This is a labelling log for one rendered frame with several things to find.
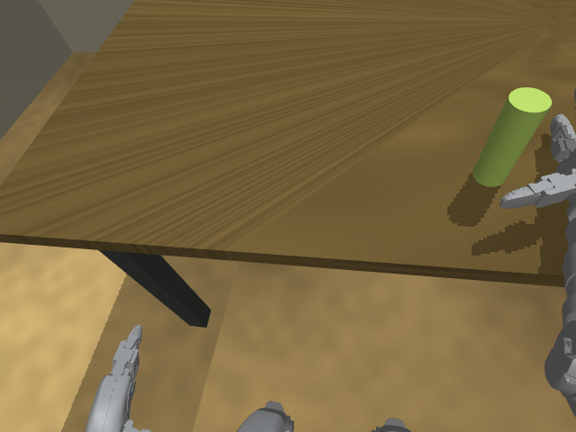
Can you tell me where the table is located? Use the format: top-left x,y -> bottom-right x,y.
0,0 -> 576,328

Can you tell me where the right robot arm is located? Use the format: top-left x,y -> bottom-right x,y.
544,199 -> 576,417

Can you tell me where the left robot hand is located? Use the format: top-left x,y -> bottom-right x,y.
85,325 -> 152,432

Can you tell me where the right robot hand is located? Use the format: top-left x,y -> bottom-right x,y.
499,88 -> 576,209

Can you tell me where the can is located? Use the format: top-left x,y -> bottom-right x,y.
472,87 -> 552,187

